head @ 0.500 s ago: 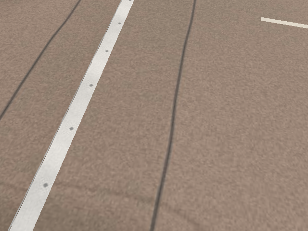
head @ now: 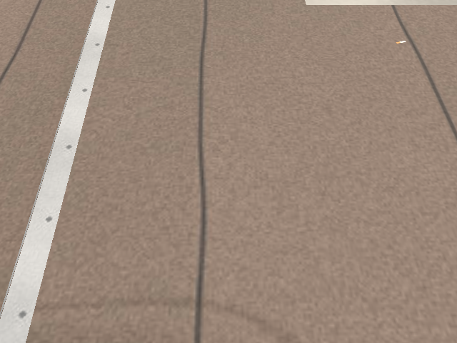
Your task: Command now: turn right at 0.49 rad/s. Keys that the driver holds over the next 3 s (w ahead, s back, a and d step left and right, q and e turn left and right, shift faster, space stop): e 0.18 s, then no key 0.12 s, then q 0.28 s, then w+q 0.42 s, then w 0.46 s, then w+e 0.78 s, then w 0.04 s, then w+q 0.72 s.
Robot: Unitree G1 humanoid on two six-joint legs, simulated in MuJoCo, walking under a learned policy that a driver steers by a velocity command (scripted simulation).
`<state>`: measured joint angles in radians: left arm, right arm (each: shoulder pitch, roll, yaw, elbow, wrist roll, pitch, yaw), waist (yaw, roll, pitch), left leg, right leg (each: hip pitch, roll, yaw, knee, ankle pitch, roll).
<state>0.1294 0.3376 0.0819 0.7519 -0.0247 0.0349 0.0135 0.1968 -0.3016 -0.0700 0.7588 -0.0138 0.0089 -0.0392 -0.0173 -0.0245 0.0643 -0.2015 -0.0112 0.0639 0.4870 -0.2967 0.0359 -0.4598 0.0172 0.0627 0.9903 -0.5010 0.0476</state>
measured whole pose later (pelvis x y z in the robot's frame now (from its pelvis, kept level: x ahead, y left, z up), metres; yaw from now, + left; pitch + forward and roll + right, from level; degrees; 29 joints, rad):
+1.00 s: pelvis +0.11 -0.05 +0.01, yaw +8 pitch +2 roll -2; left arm 0.03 0.31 0.07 0.73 -0.02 -0.09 -0.04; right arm 0.42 -0.28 -0.06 0.77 0.02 -0.04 -0.03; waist -0.07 -0.03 0.03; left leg -0.01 -0.01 -0.15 0.31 -0.32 0.03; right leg -0.53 -0.01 0.06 0.58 -0.09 0.06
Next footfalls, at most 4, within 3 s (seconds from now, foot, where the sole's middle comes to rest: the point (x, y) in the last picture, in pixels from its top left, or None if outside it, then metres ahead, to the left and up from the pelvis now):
0.18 right None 0.04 -0.15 -0.77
0.68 left None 0.03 0.06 -0.77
1.10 right None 0.33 -0.16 -0.77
1.58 left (179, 304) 0.57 0.16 -0.77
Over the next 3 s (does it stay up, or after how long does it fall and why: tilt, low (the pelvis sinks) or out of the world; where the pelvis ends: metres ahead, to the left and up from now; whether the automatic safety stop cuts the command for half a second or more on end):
stays up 1.22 0.00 0.01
